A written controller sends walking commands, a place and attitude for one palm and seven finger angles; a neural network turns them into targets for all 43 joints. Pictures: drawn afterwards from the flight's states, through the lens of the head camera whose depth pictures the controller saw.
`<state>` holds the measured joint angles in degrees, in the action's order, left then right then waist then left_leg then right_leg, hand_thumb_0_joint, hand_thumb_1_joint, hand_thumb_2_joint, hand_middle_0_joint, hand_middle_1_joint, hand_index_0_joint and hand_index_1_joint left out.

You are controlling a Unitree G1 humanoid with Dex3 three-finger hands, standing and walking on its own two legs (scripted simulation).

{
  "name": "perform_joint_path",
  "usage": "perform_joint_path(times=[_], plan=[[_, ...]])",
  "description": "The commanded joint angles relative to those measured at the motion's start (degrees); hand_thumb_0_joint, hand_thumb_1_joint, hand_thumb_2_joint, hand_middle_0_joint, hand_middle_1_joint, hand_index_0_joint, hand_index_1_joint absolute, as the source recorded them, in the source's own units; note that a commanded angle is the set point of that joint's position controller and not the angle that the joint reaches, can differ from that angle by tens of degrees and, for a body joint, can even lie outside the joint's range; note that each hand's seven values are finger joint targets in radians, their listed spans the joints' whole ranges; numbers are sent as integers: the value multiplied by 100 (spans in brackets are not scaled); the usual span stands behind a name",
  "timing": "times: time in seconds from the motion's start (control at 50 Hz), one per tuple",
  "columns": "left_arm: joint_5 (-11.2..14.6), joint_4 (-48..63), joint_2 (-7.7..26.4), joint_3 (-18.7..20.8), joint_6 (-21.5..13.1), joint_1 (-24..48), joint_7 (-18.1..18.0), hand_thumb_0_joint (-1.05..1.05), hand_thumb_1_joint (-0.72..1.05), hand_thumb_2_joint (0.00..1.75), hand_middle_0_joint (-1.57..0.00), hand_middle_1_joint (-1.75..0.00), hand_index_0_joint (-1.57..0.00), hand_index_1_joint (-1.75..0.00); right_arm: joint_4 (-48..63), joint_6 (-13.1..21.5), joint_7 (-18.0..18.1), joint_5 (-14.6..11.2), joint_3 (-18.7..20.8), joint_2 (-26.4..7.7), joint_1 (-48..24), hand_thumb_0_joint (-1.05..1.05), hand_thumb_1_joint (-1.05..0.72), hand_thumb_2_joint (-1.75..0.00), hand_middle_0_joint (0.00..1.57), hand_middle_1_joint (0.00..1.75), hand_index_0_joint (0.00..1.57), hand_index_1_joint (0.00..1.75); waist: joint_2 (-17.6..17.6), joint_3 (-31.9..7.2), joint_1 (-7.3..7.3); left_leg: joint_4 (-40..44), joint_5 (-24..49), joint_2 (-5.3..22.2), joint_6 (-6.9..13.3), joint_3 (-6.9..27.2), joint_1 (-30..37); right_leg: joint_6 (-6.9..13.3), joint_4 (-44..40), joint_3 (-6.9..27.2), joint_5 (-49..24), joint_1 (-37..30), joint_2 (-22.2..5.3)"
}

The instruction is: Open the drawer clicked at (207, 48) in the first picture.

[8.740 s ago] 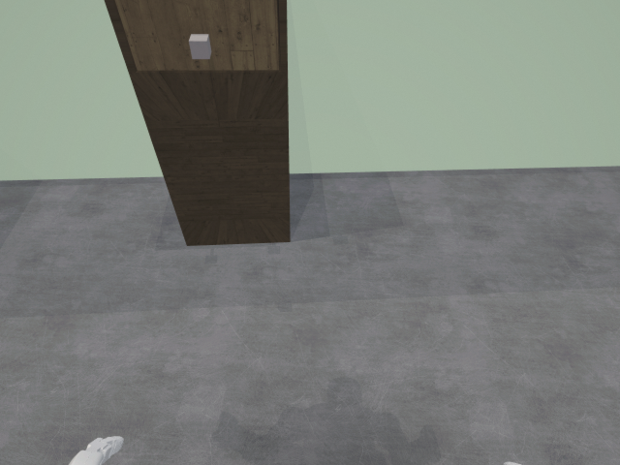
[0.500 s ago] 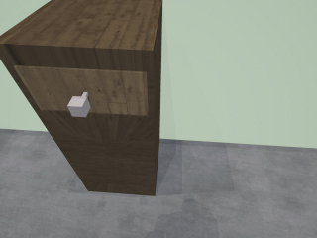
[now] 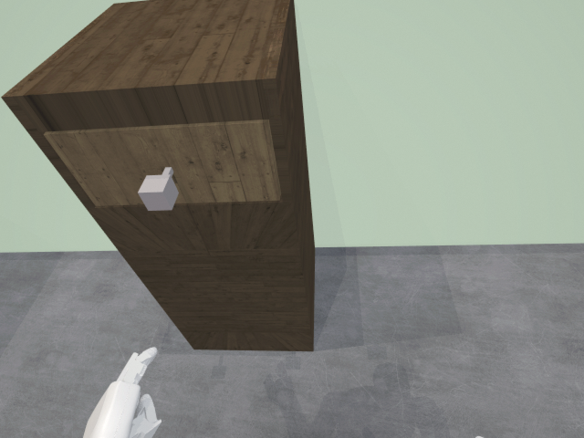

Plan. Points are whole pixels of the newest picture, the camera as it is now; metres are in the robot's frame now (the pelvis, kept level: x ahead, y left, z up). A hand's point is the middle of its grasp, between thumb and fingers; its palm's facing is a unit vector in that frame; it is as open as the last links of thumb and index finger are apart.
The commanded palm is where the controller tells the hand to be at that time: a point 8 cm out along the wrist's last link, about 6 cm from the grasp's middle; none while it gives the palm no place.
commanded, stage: raise the hand with hooked fingers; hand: left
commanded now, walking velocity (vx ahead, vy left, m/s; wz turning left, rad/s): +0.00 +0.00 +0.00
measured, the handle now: (162, 184) +0.50 +0.27 +0.08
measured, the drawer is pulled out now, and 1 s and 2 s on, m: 0.00 0.00 0.00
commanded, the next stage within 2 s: move the hooked fingers above the handle in 1.70 s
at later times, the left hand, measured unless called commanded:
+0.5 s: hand (134, 357) +0.21 +0.22 +0.04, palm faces +0.13 -0.11 -0.98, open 10.2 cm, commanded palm +0.18 +0.21 +0.09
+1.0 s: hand (98, 277) +0.27 +0.25 +0.13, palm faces +0.17 -0.08 -0.98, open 13.0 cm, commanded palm +0.23 +0.26 +0.19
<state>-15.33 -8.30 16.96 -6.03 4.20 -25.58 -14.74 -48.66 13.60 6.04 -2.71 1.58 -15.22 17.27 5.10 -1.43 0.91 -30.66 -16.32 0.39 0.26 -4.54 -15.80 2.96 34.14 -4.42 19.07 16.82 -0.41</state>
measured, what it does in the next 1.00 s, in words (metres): stands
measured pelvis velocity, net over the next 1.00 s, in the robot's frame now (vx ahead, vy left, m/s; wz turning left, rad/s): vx -0.02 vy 0.03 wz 0.01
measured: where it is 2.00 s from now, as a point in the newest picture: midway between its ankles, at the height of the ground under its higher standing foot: outside the picture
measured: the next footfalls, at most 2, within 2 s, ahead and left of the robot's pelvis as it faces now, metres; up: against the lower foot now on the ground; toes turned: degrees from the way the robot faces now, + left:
none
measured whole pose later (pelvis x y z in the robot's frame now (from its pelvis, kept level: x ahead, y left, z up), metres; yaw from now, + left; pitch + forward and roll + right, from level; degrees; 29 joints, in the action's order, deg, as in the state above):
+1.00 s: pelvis -0.02 +0.03 +0.01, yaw +0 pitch -2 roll +0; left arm -52.5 5.9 26.5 -5.6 6.5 2.4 -4.6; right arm -37.3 -6.7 1.0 -0.6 0.3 -15.3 4.3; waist 6.1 0.9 5.3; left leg -24.1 -12.0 -1.4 2.5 -4.4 -10.3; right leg 0.7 25.9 -4.3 13.5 10.4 -1.6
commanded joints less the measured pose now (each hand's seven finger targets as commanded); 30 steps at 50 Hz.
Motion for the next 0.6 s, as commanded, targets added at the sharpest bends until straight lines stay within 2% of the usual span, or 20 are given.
perform_joint_path(times=[0.0, 0.02, 0.04, 0.06, 0.1, 0.12, 0.14, 0.18, 0.2, 0.24, 0.28, 0.32, 0.34, 0.38, 0.42, 0.44, 0.52, 0.54, 0.56, 0.58], plan=[[-2200, 1072, -578, -1022, -179, 566, -568, 0, 64, 79, -22, -47, -22, -47, 1691, 60, -268, 401, 202, -592, -940, 0, -90, -90, 20, 30, 20, 30, -1825, -332, -207, -289, 705, -182, 233, 537, -269, -119, -464, 392, 8, 1346, -5], [-2667, 653, -600, -897, -123, -146, -678, 0, 62, 78, -22, -48, -22, -48, 1819, -131, -378, 466, 257, -604, -1085, 0, -90, -90, 20, 30, 20, 30, -1952, -249, 31, -296, 570, -210, 183, 487, -486, -72, -471, 430, 124, 1253, 15], [-3084, 426, -431, -655, -112, -801, -741, 0, 60, 77, -22, -50, -22, -50, 1907, -369, -527, 474, 297, -615, -1195, 0, -90, -90, 20, 30, 20, 30, -1906, -306, 392, -276, 668, -226, 127, 430, -776, -5, -393, 599, -173, 987, -9], [-3451, 468, -241, -465, -120, -1161, -746, 0, 57, 76, -22, -51, -22, -51, 1992, -675, -658, 491, 247, -574, -1321, 0, -90, -90, 20, 30, 20, 30, -1967, -314, 602, -257, 712, -216, 53, 323, -1026, 41, -232, 639, -508, 797, -19], [-3962, 920, 241, -26, -157, -765, -777, 0, 53, 74, -23, -54, -23, -54, 2323, -1179, -835, 456, 180, -529, -1681, 0, -90, -90, 20, 30, 20, 30, -1999, -598, 732, -323, 707, -272, 33, 187, -1407, 70, -18, 846, -968, 411, -98], [-4146, 1237, 403, 84, -160, -397, -814, 0, 50, 73, -23, -55, -23, -55, 2493, -1366, -886, 426, 145, -491, -1878, 0, -90, -90, 20, 30, 20, 30, -1797, -704, 758, -323, 610, -308, 42, 144, -1446, 63, -5, 944, -866, 313, -117], [-4327, 1558, 786, 422, -163, 10, -909, 0, 48, 72, -23, -57, -23, -57, 2566, -1551, -905, 406, 156, -447, -1974, 0, -90, -90, 20, 30, 20, 30, -1398, -862, 818, -336, 615, -345, 34, 125, -1360, 84, 31, 1056, -778, 156, -101], [-4547, 2107, 721, 311, -33, 619, -1121, 0, 43, 70, -23, -60, -23, -60, 2830, -1819, -910, 410, 122, -278, -2075, 0, -90, -90, 20, 30, 20, 30, -232, -1162, 750, -374, 621, -361, 52, 31, -861, 158, 103, 1088, -696, 204, -17], [-4616, 2432, 680, 194, 30, 1082, -1212, 0, 41, 69, -24, -62, -24, -62, 2910, -1894, -885, 432, 115, -259, -2146, 0, -90, -90, 20, 30, 20, 30, 186, -1274, 677, -430, 690, -356, 59, 58, -601, 199, 119, 1103, -785, 371, 49], [-4765, 2649, 876, 302, 140, 1956, -1378, 0, 36, 67, -24, -64, -24, -64, 2835, -1949, -805, 478, 102, -206, -2104, 0, -90, -90, 20, 30, 20, 30, 184, -1473, 493, -586, 592, -342, 91, 178, -312, 188, -5, 1286, -505, 634, 109], [-4838, 2488, 823, 197, 185, 2641, -1440, 0, 32, 65, -24, -68, -24, -68, 2697, -1886, -738, 517, 76, -161, -2120, 0, -90, -90, 20, 30, 20, 30, -52, -1326, 270, -673, 354, -314, 146, 274, -92, 137, -273, 1378, 8, 927, 59], [-4884, 2377, 915, 115, 115, 3129, -1346, 0, 27, 63, -25, -70, -25, -70, 2600, -1800, -681, 567, 36, -168, -2212, 0, -90, -90, 20, 30, 20, 30, -201, -1072, 150, -701, 213, -331, 187, 315, 40, 73, -557, 1399, 301, 1046, 3], [-4740, 2317, 839, -6, 93, 3416, -1224, 0, 25, 62, -25, -72, -25, -72, 2542, -1771, -632, 563, 22, -165, -2221, 0, -90, -90, 20, 30, 20, 30, -423, -875, 22, -665, 52, -334, 207, 364, 45, 9, -739, 1360, 508, 1047, -15], [-4332, 2041, 659, -252, 18, 3508, -874, 0, 20, 60, -25, -75, -25, -75, 2468, -1648, -505, 483, -16, -176, -2240, 0, -90, -90, 20, 30, 20, 30, -711, -605, -58, -439, -138, -321, 253, 338, -23, -115, -941, 1156, 533, 758, -52], [-4051, 1865, 682, -300, 17, 3531, -452, 0, 15, 58, -25, -78, -25, -78, 2403, -1586, -396, 440, -48, -185, -2281, 0, -90, -90, 20, 30, 20, 30, -967, -551, -12, -242, -127, -297, 255, 325, -66, -179, -1094, 1121, 519, 506, -98], [-3955, 1771, 577, -386, 65, 3401, -242, 0, 13, 57, -25, -80, -25, -80, 2412, -1581, -372, 402, -63, -182, -2275, 0, -90, -90, 20, 30, 20, 30, -861, -560, 58, -137, -106, -291, 245, 332, -47, -187, -1131, 1089, 554, 405, -116], [-4141, 1641, 1181, 190, 186, 2779, 249, 0, 4, 53, -26, -86, -26, -86, 2343, -1698, -441, 432, -143, -237, -2166, 0, -90, -90, 20, 30, 20, 30, -807, -753, 433, 283, 414, -250, 188, 282, -90, -148, -973, 794, -245, -300, -104], [-4189, 1674, 1411, 475, 207, 2587, 297, 0, 1, 52, -26, -87, -26, -87, 2349, -1729, -467, 428, -142, -271, -2189, 0, -90, -90, 20, 30, 20, 30, -623, -879, 534, 354, 594, -241, 161, 265, -65, -119, -925, 777, -499, -548, -83], [-4179, 1778, 1420, 533, 206, 2487, 345, 0, -1, 51, -27, -88, -27, -88, 2384, -1743, -490, 411, -169, -240, -2197, 0, -90, -90, 20, 30, 20, 30, -733, -911, 588, 430, 704, -240, 153, 266, -82, -127, -890, 751, -702, -720, -94], [-4139, 1899, 1530, 681, 185, 2457, 371, 0, -3, 50, -27, -90, -27, -90, 2401, -1757, -491, 391, -174, -246, -2222, 0, -90, -90, 20, 30, 20, 30, -676, -881, 612, 496, 777, -229, 150, 257, -89, -121, -900, 759, -838, -843, -88]])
